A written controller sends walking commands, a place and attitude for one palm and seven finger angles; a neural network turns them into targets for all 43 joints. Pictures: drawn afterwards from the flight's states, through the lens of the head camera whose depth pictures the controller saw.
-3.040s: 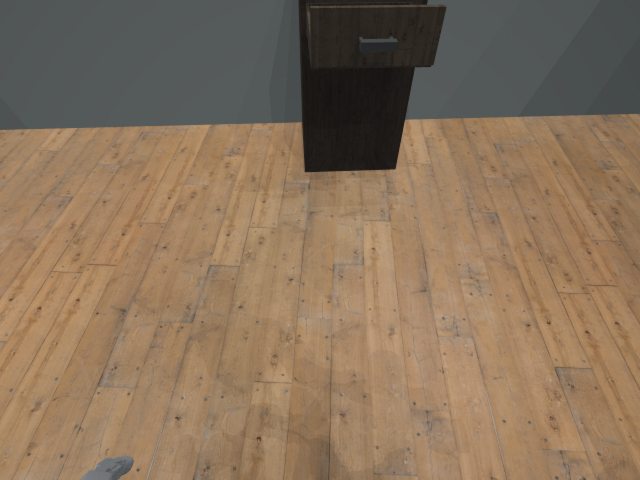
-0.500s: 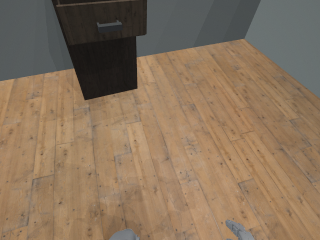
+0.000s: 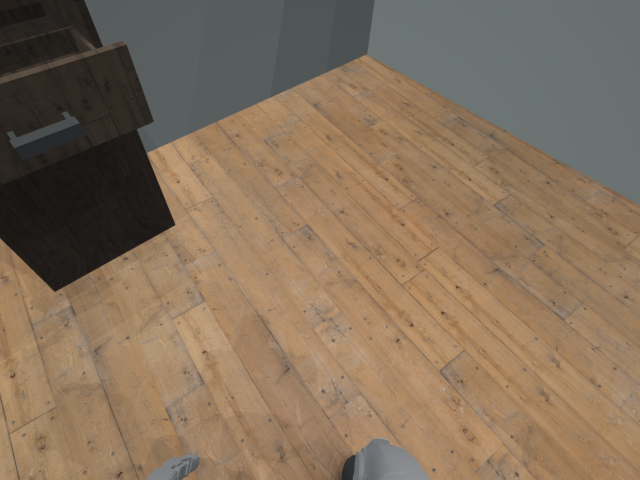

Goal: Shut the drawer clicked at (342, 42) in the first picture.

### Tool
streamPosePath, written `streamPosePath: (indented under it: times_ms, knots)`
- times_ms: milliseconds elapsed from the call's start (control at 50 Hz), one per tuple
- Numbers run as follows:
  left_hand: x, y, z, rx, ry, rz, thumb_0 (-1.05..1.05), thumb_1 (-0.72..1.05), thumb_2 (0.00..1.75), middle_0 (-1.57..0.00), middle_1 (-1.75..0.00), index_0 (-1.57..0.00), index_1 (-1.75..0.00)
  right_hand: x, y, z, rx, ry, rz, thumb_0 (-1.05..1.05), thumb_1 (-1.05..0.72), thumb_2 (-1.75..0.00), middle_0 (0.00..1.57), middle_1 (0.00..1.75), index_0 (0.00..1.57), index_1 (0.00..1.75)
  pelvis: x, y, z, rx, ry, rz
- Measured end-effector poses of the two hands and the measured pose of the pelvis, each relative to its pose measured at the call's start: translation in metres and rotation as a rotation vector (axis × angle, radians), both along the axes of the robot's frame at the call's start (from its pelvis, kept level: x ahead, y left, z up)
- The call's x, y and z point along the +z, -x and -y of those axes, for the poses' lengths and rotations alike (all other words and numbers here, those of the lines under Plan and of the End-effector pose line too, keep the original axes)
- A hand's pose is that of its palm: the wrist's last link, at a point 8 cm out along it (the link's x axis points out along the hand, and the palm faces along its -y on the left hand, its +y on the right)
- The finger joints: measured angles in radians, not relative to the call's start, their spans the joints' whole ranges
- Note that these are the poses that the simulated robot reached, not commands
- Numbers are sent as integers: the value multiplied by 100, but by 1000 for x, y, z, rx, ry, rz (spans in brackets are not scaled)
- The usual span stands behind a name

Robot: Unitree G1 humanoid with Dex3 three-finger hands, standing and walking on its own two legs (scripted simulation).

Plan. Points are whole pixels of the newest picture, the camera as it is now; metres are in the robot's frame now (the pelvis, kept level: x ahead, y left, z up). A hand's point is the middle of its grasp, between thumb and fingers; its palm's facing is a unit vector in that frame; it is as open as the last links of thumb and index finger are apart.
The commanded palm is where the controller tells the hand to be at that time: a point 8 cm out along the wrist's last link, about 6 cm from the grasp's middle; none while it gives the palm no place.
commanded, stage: walk to a spot facing it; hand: left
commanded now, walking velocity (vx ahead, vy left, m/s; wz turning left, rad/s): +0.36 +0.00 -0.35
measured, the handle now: (44, 131) +0.71 +0.51 -0.01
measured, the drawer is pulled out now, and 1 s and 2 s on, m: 0.28 0.28 0.28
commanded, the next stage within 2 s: turn to face it in 0.60 s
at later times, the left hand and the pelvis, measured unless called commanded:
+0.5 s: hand (194, 424) +0.23 +0.18 -0.17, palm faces -0.03 -0.98 -0.19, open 7.3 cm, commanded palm none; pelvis +0.25 +0.00 +0.00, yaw -7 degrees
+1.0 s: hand (255, 239) +0.56 +0.11 -0.15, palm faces -0.19 -0.96 -0.22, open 7.3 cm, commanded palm none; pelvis +0.41 -0.03 +0.00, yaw -9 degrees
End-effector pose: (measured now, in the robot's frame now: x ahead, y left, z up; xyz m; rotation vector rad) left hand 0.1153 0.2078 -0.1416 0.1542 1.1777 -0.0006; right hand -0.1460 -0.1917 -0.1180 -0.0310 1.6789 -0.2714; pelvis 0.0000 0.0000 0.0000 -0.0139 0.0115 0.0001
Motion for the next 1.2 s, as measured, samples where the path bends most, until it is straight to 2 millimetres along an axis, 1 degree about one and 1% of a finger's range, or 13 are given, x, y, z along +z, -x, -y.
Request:
streamPosePath:
  times_ms: [60, 120, 180, 280, 380, 560, 620, 740, 840, 920, 1040, 1120, 1200]
  knots:
    - [-7, -50, 19, -40, 5, 36, 1, 92, 90, -20, -30, -20, -30, -7, -15, -7, -46, -38, -59, 1, -91, -90, 20, 30, 20, 30, -10, -36, 10, -24, 3, -3]
    - [-10, -82, 30, -30, 0, 76, 0, 91, 90, -20, -30, -20, -30, -18, -52, 0, -69, -62, -65, 1, -90, -90, 20, 30, 20, 30, -17, -69, 22, -47, 0, 5]
    - [-5, -89, 28, 7, -16, 47, 0, 91, 90, -20, -30, -20, -30, -23, -121, 17, -50, -43, 43, 1, -90, -90, 20, 30, 20, 30, -9, -97, 28, -56, -1, 19]
    - [13, -100, 0, 38, -115, -12, -3, 95, 90, -21, -30, -21, -30, -21, -263, 51, 25, 22, 312, 1, -91, -90, 20, 30, 20, 30, 5, -141, 29, -78, -5, 4]
    - [17, -103, -16, 52, -133, -118, -2, 94, 90, -20, -30, -20, -30, -9, -370, 77, 85, 85, 464, 3, -95, -90, 20, 30, 20, 30, 8, -188, 20, -96, -4, -5]
    - [-13, -124, -29, 93, -64, -335, 0, 92, 90, -20, -30, -20, -30, -4, -524, 53, 184, 123, 605, 1, -92, -90, 19, 30, 19, 30, -10, -285, -8, -148, -2, 13]
    - [-13, -159, -33, 46, -55, -350, 0, 92, 90, -20, -30, -20, -30, 0, -535, 41, 137, 126, 622, 1, -91, -90, 20, 30, 20, 30, -6, -309, -12, -193, -5, 32]
    - [-1, -277, -28, -51, -57, -200, 1, 92, 90, -20, -30, -20, -30, 4, -510, 40, -17, 159, 515, -2, -95, -90, 20, 30, 20, 30, 8, -346, -11, -249, -3, 36]
    - [11, -369, -5, -115, -74, -46, 0, 92, 90, -20, -30, -20, -30, -4, -478, 48, -71, 134, 358, -1, -95, -90, 20, 30, 20, 30, 11, -373, 1, -240, -11, 27]
    - [15, -423, 23, -144, -88, 59, 0, 92, 90, -20, -30, -20, -30, -23, -457, 49, -107, 64, 235, -1, -93, -90, 20, 30, 20, 30, 2, -394, 22, -206, -34, 29]
    - [25, -446, 49, -107, -80, 126, 0, 91, 90, -20, -30, -20, -30, -35, -472, 55, -84, -10, 155, 1, -91, -90, 20, 30, 20, 30, 0, -410, 36, -127, -26, 28]
    - [25, -432, 44, -41, -74, 102, 0, 91, 90, -21, -30, -21, -30, -30, -513, 63, -22, -9, 218, 1, -91, -90, 20, 30, 20, 30, 4, -414, 34, -79, -26, 30]
    - [18, -416, 20, 43, -80, 81, -1, 92, 90, -21, -30, -21, -30, -22, -563, 69, 65, 23, 311, 1, -91, -90, 20, 30, 20, 30, 3, -417, 27, -28, -17, 28]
